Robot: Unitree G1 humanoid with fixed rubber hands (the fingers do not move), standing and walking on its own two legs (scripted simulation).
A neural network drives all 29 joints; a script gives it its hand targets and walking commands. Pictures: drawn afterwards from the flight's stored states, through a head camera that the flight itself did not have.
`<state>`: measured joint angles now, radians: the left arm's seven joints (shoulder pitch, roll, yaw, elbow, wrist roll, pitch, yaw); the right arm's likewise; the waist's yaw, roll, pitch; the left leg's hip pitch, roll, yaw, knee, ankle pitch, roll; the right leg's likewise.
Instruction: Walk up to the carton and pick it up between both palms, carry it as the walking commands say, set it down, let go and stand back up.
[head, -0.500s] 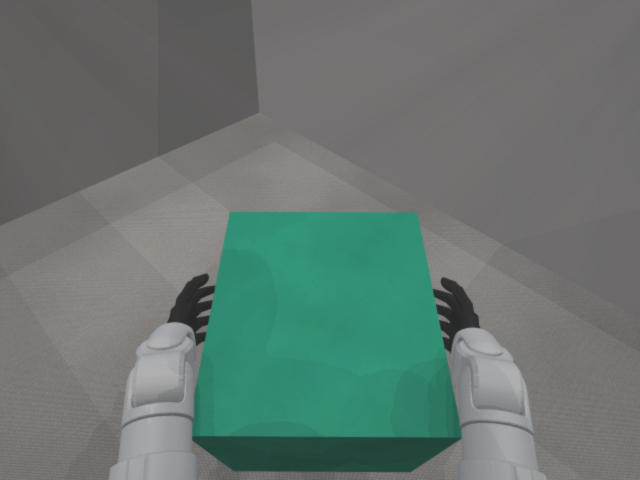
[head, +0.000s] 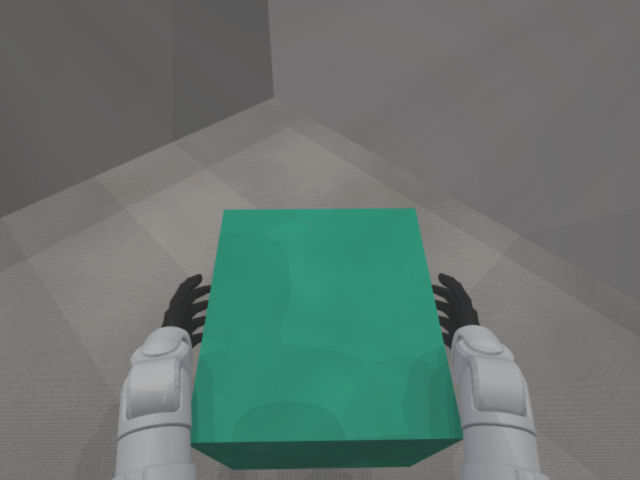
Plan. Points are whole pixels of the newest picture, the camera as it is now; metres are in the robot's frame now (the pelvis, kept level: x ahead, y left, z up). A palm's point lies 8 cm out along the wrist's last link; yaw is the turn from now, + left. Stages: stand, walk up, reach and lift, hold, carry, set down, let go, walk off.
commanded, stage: reach and lift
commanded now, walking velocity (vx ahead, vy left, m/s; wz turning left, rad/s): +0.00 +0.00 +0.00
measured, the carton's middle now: (320, 343) +0.30 +0.00 -0.04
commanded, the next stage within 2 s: hold in 0.62 s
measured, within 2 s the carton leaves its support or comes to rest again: neither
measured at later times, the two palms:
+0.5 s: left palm (177, 340) +0.28 +0.18 +0.03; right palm (463, 338) +0.27 -0.18 +0.04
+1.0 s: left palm (178, 346) +0.27 +0.18 +0.03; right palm (467, 345) +0.26 -0.18 +0.04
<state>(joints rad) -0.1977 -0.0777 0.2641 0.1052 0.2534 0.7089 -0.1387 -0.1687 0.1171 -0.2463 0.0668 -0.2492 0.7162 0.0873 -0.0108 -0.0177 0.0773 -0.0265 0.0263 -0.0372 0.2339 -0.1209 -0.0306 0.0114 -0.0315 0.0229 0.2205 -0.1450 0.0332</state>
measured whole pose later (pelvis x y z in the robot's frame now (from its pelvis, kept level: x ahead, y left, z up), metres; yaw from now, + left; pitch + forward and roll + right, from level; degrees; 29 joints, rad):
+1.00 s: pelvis +0.00 +0.00 +0.00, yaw -1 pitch -5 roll +0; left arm -0.13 -0.09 0.23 0.03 0.24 0.73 -0.12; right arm -0.11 0.11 -0.22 0.01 -0.24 0.73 0.10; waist -0.01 -0.02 0.07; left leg -0.02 0.03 -0.03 0.22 -0.11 -0.03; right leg 0.00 -0.03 0.04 0.24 -0.15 0.03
